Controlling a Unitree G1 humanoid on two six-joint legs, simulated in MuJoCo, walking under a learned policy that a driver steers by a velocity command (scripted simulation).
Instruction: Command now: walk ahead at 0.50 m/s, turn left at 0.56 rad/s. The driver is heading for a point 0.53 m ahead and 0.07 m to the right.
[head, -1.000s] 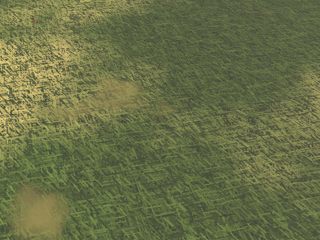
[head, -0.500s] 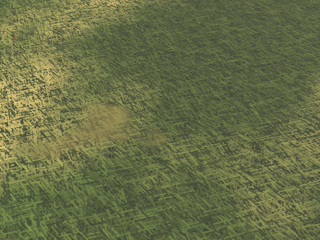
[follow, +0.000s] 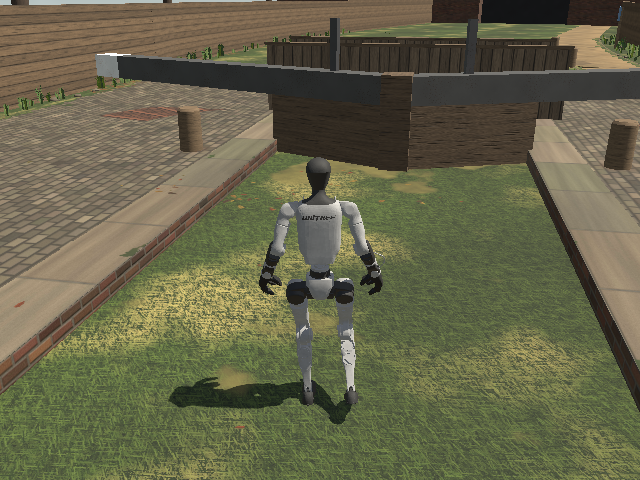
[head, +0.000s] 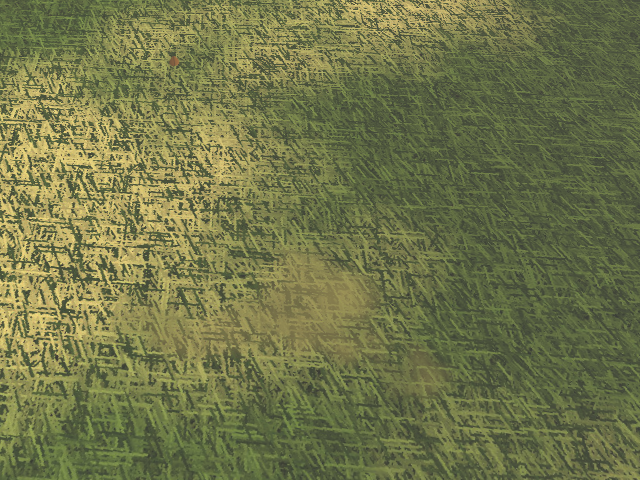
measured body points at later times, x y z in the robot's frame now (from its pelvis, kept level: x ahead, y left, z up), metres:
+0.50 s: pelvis +0.30 -0.07 +0.00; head +0.33 -0.08 +0.45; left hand +0.44 +0.20 -0.10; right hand +0.39 -0.35 -0.11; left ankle +0.19 +0.07 -0.64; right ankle +0.36 -0.14 -0.73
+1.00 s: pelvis +0.48 -0.06 +0.00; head +0.51 -0.05 +0.45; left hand +0.61 +0.20 -0.13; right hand +0.62 -0.32 -0.10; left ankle +0.58 +0.04 -0.73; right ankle +0.41 -0.18 -0.70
